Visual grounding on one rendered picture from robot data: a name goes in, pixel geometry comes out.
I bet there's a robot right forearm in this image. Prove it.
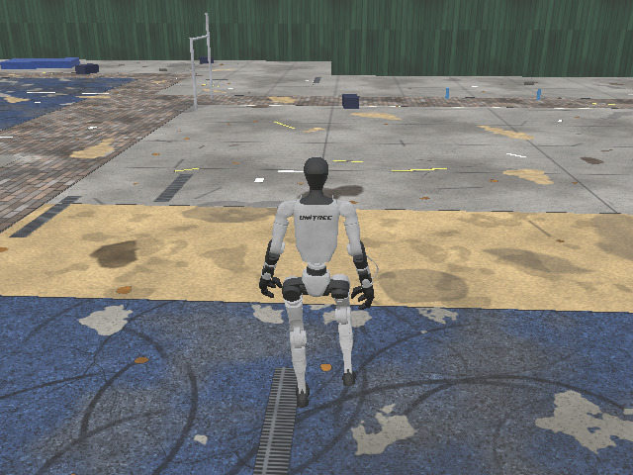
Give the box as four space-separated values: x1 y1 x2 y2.
353 240 373 288

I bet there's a humanoid robot head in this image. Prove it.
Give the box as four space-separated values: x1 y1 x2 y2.
300 157 333 205

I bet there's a robot left hand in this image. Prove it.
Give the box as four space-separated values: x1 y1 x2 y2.
259 276 282 298

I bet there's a robot right hand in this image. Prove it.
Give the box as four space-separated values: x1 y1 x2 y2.
351 284 375 310

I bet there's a right robot upper arm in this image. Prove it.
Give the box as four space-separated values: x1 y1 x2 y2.
337 200 363 256

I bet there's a left robot upper arm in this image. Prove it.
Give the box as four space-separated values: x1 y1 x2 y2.
269 200 296 254

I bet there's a robot left forearm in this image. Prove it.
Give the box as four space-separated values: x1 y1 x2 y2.
261 239 280 280

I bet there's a robot left thigh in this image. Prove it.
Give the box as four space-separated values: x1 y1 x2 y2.
282 276 307 348

